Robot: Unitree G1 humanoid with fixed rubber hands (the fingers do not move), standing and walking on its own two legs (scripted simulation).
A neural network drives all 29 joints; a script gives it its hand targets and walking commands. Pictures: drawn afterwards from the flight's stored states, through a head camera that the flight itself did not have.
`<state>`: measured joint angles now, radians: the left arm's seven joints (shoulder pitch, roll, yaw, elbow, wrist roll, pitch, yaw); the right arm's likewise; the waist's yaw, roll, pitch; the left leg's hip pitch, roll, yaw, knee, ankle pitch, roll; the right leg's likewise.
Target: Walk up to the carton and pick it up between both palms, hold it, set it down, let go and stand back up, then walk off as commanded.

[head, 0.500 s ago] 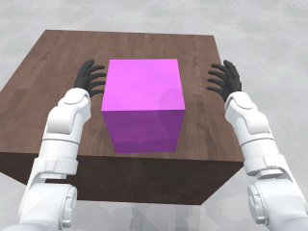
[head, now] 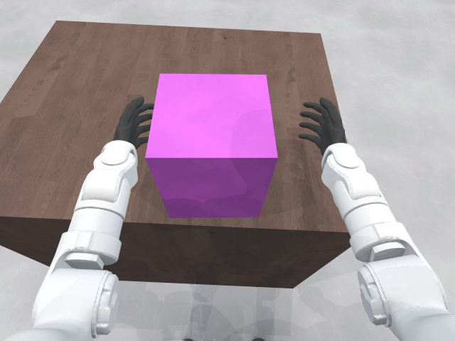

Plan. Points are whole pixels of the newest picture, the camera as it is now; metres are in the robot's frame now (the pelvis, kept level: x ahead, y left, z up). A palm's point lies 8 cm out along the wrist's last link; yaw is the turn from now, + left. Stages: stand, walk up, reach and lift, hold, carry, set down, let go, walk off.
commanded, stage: reach and lift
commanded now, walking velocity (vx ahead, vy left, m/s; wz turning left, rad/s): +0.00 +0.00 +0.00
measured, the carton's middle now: (214, 152) +0.43 +0.05 +0.03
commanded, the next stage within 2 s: none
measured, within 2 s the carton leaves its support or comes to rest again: neither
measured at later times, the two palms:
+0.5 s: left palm (138, 163) +0.39 +0.19 +0.04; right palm (313, 163) +0.41 -0.14 +0.03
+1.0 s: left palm (154, 157) +0.40 +0.16 +0.04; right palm (303, 160) +0.41 -0.12 +0.04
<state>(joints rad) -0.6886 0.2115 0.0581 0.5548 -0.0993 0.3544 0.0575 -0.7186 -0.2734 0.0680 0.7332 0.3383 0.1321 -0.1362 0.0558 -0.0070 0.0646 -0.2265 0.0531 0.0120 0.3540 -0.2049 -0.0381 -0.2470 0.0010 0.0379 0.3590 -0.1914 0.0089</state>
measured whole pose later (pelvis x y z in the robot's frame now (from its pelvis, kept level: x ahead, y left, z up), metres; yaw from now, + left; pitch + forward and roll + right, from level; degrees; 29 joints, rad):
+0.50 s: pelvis -0.01 +0.00 +0.00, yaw +0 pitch +13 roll +0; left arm -0.72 0.14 0.06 1.04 -0.07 -0.18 0.11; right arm -0.74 -0.14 0.00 1.05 0.20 -0.12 -0.11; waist 0.06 0.00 -0.09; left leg -0.43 0.06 0.01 0.40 -0.20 -0.05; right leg -0.43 0.01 0.04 0.38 -0.17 0.01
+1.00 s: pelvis +0.00 +0.00 -0.01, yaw +0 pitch +14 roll -1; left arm -0.73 0.02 0.28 1.05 0.17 -0.26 0.10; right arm -0.74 0.04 -0.33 1.05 -0.18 -0.24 -0.15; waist 0.03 0.00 -0.13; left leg -0.45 0.06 0.01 0.43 -0.22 -0.05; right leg -0.44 0.01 0.04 0.38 -0.18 0.01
